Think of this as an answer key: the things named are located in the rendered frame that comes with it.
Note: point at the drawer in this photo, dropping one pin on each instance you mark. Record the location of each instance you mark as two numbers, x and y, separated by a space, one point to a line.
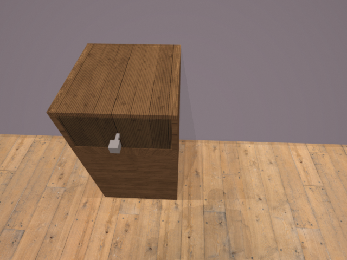
134 132

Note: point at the cabinet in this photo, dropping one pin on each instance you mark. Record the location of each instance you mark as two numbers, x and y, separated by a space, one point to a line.
125 81

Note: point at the handle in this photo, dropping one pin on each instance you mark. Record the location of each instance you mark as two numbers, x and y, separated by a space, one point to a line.
115 145

